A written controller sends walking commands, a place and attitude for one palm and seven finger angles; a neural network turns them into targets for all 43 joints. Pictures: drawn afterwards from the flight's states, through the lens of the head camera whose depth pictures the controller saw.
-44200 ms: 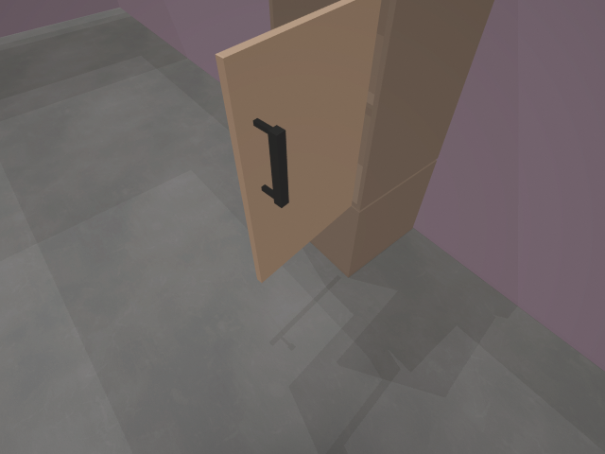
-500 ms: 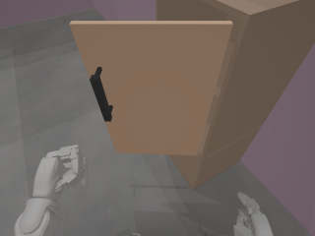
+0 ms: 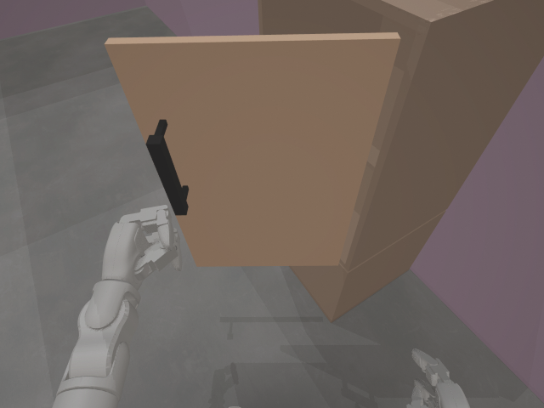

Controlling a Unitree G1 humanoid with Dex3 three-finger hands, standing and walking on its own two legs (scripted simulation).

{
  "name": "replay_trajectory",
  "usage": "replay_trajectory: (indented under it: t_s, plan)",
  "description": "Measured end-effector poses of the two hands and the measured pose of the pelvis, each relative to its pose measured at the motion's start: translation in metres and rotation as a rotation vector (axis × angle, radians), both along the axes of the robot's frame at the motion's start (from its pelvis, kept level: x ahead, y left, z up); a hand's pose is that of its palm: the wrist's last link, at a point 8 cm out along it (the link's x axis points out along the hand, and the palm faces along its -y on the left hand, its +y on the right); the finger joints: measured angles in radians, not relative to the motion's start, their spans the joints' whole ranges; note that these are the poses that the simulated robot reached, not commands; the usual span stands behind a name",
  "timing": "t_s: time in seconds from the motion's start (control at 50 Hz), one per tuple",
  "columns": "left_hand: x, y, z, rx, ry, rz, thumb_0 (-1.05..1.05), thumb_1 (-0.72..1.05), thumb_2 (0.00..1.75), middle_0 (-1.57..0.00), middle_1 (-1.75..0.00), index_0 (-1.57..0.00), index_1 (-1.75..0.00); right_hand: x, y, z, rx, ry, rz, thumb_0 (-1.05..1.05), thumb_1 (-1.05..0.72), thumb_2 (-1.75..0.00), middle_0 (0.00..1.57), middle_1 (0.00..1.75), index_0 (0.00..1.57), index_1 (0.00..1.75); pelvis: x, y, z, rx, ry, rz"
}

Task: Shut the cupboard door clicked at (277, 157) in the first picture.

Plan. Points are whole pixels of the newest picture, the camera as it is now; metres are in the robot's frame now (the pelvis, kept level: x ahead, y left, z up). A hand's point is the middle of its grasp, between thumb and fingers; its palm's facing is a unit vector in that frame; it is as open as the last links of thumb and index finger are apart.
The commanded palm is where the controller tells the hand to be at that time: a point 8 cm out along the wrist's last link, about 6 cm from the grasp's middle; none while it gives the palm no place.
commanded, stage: bring the fist close to the handle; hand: left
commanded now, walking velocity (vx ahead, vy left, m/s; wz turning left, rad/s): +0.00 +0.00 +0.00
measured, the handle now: (172, 170) +0.47 +0.20 +0.08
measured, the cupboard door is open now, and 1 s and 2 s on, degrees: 58 58 41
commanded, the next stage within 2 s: push the door shut along its arc in 0.76 s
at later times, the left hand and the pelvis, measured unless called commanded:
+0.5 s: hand (186, 208) +0.38 +0.15 +0.09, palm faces +0.05 -1.00 -0.02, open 3.1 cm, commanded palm +0.34 +0.20 +0.08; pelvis -0.01 -0.01 +0.00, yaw -1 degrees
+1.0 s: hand (188, 214) +0.37 +0.15 +0.08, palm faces +0.00 -1.00 -0.02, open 3.1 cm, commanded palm +0.36 +0.21 +0.08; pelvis -0.02 -0.01 +0.00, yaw -1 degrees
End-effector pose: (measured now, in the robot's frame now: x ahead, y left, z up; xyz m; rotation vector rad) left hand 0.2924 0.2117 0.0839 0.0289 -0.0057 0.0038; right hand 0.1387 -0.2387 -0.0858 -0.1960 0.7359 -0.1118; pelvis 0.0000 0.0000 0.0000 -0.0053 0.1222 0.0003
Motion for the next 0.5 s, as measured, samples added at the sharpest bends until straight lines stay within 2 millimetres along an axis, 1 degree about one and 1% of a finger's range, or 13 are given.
replay_trajectory:
  t_s: [0.08, 0.2, 0.26, 0.34, 0.4, 0.5]
  plan:
    - [0.005, -0.005, -0.004, -0.010, 0.021, 0.007, 0.01, 0.90, 0.90, -1.30, -1.50, -1.30, -1.50, 0.000, 0.002, 0.000, 0.004, 0.010, -0.008, 0.01, -0.90, -0.90, 0.20, 0.29, 0.21, 0.30, 0.000, 0.001, 0.001, 0.002, -0.002, -0.005]
    - [0.018, -0.007, 0.010, -0.001, -0.065, 0.039, 0.01, 0.90, 0.90, -1.30, -1.50, -1.30, -1.50, -0.002, 0.002, -0.002, 0.006, 0.024, -0.002, 0.01, -0.90, -0.90, 0.20, 0.29, 0.21, 0.30, -0.003, -0.001, 0.000, 0.003, -0.005, -0.005]
    - [0.028, -0.006, 0.011, 0.007, -0.057, 0.037, 0.01, 0.90, 0.90, -1.30, -1.50, -1.30, -1.50, -0.006, 0.000, -0.004, 0.008, 0.039, -0.007, 0.01, -0.90, -0.90, 0.20, 0.29, 0.21, 0.30, -0.005, -0.003, 0.000, 0.002, -0.004, -0.003]
    - [0.042, -0.006, 0.003, 0.005, 0.008, 0.032, 0.01, 0.90, 0.90, -1.30, -1.50, -1.30, -1.50, -0.016, -0.005, -0.006, 0.002, 0.068, -0.024, 0.01, -0.90, -0.90, 0.20, 0.30, 0.21, 0.30, -0.009, -0.004, 0.000, 0.002, -0.001, -0.002]
    - [0.051, -0.006, -0.001, -0.007, 0.024, 0.037, 0.01, 0.90, 0.90, -1.30, -1.50, -1.30, -1.50, -0.026, -0.010, -0.009, -0.010, 0.095, -0.040, 0.01, -0.90, -0.90, 0.20, 0.29, 0.21, 0.30, -0.012, -0.005, 0.000, 0.002, 0.005, -0.003]
    - [0.061, -0.007, 0.008, -0.010, -0.035, 0.047, 0.01, 0.90, 0.90, -1.30, -1.50, -1.30, -1.50, -0.043, -0.019, -0.013, -0.022, 0.142, -0.067, 0.01, -0.90, -0.90, 0.20, 0.29, 0.21, 0.30, -0.013, -0.007, -0.001, 0.004, 0.016, -0.012]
